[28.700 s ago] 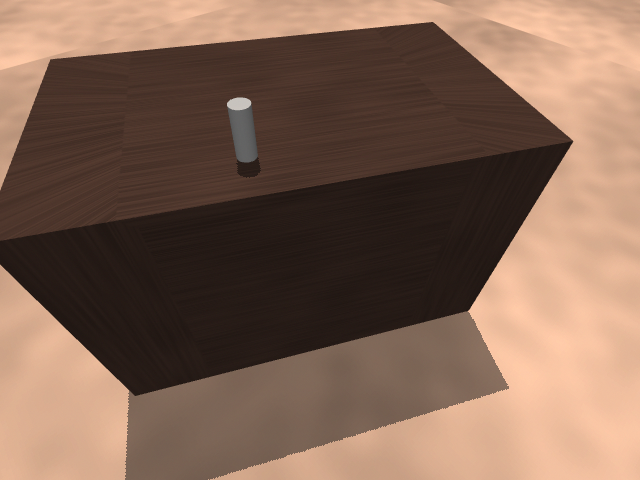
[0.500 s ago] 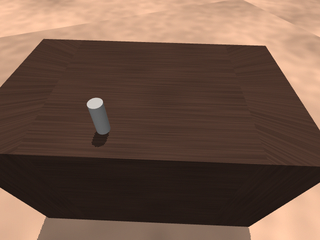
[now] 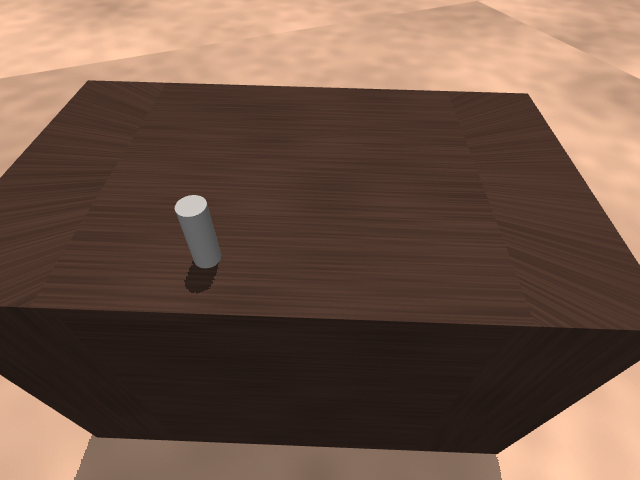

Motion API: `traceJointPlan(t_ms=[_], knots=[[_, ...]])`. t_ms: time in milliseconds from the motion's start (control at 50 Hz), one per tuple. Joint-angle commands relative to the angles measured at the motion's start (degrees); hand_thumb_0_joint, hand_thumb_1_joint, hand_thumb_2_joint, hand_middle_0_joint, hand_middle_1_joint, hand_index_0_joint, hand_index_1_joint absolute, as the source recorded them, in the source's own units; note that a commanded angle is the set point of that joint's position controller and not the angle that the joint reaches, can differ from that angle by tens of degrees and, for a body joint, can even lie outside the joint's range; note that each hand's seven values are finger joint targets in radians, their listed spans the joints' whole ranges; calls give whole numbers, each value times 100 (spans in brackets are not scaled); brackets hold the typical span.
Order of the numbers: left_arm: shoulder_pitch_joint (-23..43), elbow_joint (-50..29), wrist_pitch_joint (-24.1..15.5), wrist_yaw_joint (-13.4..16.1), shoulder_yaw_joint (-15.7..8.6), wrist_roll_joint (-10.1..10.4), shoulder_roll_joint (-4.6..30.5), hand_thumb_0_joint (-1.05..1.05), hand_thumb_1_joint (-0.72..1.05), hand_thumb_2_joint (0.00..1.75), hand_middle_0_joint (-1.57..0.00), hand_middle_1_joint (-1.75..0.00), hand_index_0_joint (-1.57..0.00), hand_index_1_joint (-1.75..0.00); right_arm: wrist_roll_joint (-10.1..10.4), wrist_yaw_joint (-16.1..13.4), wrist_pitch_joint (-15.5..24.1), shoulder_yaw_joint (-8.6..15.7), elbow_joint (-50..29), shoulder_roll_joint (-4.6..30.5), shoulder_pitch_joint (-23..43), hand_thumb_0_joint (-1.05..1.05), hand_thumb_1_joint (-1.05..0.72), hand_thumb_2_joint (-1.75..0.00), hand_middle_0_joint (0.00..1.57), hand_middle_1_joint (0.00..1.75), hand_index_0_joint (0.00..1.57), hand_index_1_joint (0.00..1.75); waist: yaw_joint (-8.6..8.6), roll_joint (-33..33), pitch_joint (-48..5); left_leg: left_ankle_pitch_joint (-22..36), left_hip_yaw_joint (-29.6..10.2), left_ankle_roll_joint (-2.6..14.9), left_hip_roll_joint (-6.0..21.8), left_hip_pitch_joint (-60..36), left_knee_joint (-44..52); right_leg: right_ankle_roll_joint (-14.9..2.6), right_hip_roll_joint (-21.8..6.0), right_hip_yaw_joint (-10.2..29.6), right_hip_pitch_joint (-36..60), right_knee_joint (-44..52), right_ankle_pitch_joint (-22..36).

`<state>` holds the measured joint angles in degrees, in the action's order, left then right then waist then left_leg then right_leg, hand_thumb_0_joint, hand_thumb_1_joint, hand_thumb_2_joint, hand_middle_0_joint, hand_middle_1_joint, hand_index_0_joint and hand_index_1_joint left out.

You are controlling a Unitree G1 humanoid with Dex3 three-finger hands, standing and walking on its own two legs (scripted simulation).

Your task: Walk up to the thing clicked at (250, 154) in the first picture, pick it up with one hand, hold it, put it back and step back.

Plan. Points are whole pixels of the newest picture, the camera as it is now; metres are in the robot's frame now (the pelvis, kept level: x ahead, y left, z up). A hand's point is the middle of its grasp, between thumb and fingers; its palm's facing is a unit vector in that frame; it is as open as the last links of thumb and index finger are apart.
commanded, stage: stand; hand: left
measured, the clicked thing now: (199, 233) +0.45 +0.19 +0.03
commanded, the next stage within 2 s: step back in 0.48 s
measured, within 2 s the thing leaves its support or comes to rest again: neither
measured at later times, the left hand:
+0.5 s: hand out of the picture +0.06 +0.25 -0.16, palm faces -0.01 -0.94 -0.34, open 7.4 cm
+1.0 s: hand out of the picture +0.06 +0.31 -0.19, palm faces -0.01 -0.93 -0.37, open 7.4 cm
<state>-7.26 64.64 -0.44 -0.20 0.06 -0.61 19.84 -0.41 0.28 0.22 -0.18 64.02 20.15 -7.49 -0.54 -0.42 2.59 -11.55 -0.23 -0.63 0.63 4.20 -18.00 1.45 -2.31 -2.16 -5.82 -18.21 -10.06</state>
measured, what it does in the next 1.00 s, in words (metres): walks backwards: left foot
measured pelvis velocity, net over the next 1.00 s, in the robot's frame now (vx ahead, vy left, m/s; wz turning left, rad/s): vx -0.09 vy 0.05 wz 0.01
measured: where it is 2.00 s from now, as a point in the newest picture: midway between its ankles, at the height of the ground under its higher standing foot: outside the picture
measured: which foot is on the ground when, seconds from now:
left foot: down 0.00-0.68, up 0.70-0.84, down 0.86-1.00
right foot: down 0.00-0.86, up 0.88-1.00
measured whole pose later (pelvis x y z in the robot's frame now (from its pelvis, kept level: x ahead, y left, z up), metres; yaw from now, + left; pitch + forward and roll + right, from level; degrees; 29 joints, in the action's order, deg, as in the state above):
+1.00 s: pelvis -0.09 +0.05 -0.03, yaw +1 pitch -1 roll -1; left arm -1.2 50.6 3.9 1.6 -3.8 -0.5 23.8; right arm -1.8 0.2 -2.4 3.0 53.8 20.5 -10.9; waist 1.0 3.3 10.9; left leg -20.6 -1.5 1.6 -0.6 17.3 -38.7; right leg -0.8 6.2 9.2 -29.5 -65.5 -30.8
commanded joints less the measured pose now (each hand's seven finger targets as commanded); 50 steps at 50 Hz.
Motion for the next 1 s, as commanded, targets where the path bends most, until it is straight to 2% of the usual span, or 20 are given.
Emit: traceJointPlan(t_ms=[0,100,440,460,540,580,620,640,660,680,720,760,800,820,840,860,880,920,940,980], knots=[[207,-345,-127,85,-224,-1,1262,0,90,90,-20,-30,-20,-30,-23,-86,131,217,-325,1182,179,0,-90,-90,20,30,20,30,45,52,-297,932,-458,159,669,203,338,-234,-596,493,167,236,911],[204,-329,-122,85,-220,-4,1236,0,90,90,-20,-30,-20,-30,-22,-75,122,237,-317,1209,219,0,-90,-90,20,30,20,30,22,63,-188,651,-486,165,670,259,359,-231,-578,491,80,303,601],[159,-333,-128,74,-213,-8,1226,0,90,90,-20,-30,-20,-30,-14,-77,143,226,-319,1216,189,0,-90,-90,20,30,20,30,18,55,-344,848,-487,187,688,168,289,-239,-607,519,146,244,847],[261,-499,-61,99,-486,81,1595,0,90,90,-20,-30,-20,-30,24,-52,32,379,-397,1545,311,0,-90,-90,20,30,20,30,-19,130,314,1794,-555,338,602,608,-281,-276,-501,500,-325,-295,1634],[156,-813,36,137,-540,91,1425,0,90,90,-20,-30,-20,-30,97,-41,-75,496,-688,1515,183,0,-90,-90,20,30,20,30,54,-72,-599,2358,-524,570,677,467,-843,-495,-416,323,-82,-929,1762],[167,-946,81,126,-551,72,1440,0,90,90,-20,-30,-20,-30,105,-39,-135,528,-810,1499,241,0,-90,-90,20,30,20,30,26,-1,-746,1933,-465,604,554,534,-1258,-642,-547,496,-293,-994,1625],[250,-1095,124,126,-604,44,1594,0,90,90,-20,-30,-20,-30,87,-40,-211,542,-925,1408,193,0,-90,-90,20,30,20,30,20,264,-678,1129,-348,536,252,823,-1898,-991,-964,912,-502,-841,1543],[331,-1205,135,130,-642,16,1724,0,90,90,-20,-30,-20,-30,82,-32,-247,548,-966,1363,90,0,-90,-90,20,30,20,30,36,693,-687,482,-135,447,-38,920,-2547,-1251,-1379,1328,-644,-601,1668],[533,-1329,143,144,-678,-29,1865,0,90,90,-20,-30,-20,-30,68,-16,-301,564,-1014,1300,-26,0,-90,-90,20,30,20,30,51,1163,-587,-1130,-12,360,-366,1020,-3393,-1641,-1906,1770,-984,-307,1764],[649,-1445,130,160,-706,-109,1959,0,90,90,-20,-30,-20,-30,19,1,-355,589,-1075,1284,-197,0,-90,-90,20,30,20,30,86,1285,-438,-2103,-413,377,-251,1102,-4123,-1871,-2227,2046,-1421,-231,1678],[1182,-1686,120,202,-709,-163,1886,0,90,90,-20,-30,-20,-30,107,31,-371,650,-1143,1336,-628,0,-90,-90,20,30,20,30,412,1289,-372,-2209,-930,519,79,1021,-4116,-1583,-1984,1589,-1781,-653,1558],[1048,-1748,139,195,-654,-200,1700,0,90,90,-20,-30,-20,-30,82,21,-294,667,-1167,1333,-714,0,-90,-90,20,30,20,30,295,1184,-495,-1695,-425,395,-24,1371,-2963,-1252,-1554,1197,-1091,-1132,1667],[870,-1796,224,155,-632,-104,1680,0,90,90,-20,-30,-20,-30,-57,-1,-186,674,-1073,1288,-879,0,-90,-90,20,30,20,30,292,745,-544,-367,82,250,-183,1022,-1386,-953,-1091,840,-995,-1861,1305],[657,-1860,289,146,-601,-52,1462,0,90,90,-20,-30,-20,-30,-169,-35,-140,724,-1162,1486,-759,0,-90,-90,20,30,20,30,177,-32,-409,866,-820,342,347,1000,-690,-669,-535,577,-1279,-2624,521],[456,-1945,321,171,-542,1,1105,0,90,90,-20,-30,-20,-30,-292,-49,-88,841,-1341,2011,-563,0,-90,-90,20,30,20,30,44,-1366,-400,2367,-2527,737,1461,470,-413,-379,471,377,-2386,-3626,-1874],[659,-1949,339,243,-626,-61,1318,0,90,90,-20,-30,-20,-30,-172,-37,-72,908,-1455,2455,-488,0,-90,-90,20,30,20,30,287,-1217,-571,3189,-3018,1478,2005,833,-477,-263,810,1045,-2274,-4296,-3008],[837,-1884,355,287,-638,-88,1414,0,90,90,-20,-30,-20,-30,-165,-65,-60,901,-1496,2359,-407,0,-90,-90,20,30,20,30,339,-942,-539,2932,-3032,1565,1996,987,-424,-298,905,1504,-2246,-4824,-2998],[357,-1745,351,288,-631,28,1333,0,90,90,-20,-30,-20,-30,-198,-174,-60,774,-1596,1854,160,0,-90,-90,20,30,20,30,-84,-673,-451,3110,-1886,1400,1525,287,-877,-336,868,1543,-2772,-5332,-2229],[154,-1725,336,266,-616,47,1354,0,90,90,-20,-30,-20,-30,-184,-215,-51,748,-1680,1754,209,0,-90,-90,20,30,20,30,-149,-814,-430,3149,-1584,1312,1361,224,-1031,-298,825,1439,-2795,-5354,-1993],[128,-1800,309,227,-650,1,1345,0,90,90,-20,-30,-20,-30,-151,-248,-46,721,-1705,1591,-23,0,-90,-90,20,30,20,30,-27,-829,-468,3339,-1540,1403,1384,-69,-1109,-161,772,1281,-2662,-5248,-1984]])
